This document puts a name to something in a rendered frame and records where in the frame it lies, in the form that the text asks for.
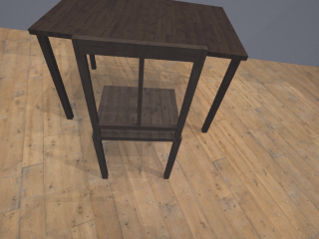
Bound chair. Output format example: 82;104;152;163
71;35;208;179

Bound table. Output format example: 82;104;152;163
28;0;248;133

